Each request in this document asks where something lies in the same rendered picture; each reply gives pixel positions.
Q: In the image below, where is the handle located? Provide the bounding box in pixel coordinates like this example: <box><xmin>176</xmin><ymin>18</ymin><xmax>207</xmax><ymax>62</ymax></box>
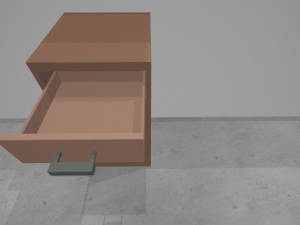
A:
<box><xmin>47</xmin><ymin>151</ymin><xmax>97</xmax><ymax>176</ymax></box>

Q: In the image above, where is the cabinet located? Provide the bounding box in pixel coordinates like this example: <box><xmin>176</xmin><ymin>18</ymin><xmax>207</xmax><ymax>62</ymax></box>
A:
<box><xmin>25</xmin><ymin>12</ymin><xmax>152</xmax><ymax>167</ymax></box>

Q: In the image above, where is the drawer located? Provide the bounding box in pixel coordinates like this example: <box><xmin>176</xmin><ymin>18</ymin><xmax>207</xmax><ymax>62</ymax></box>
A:
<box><xmin>0</xmin><ymin>71</ymin><xmax>146</xmax><ymax>163</ymax></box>

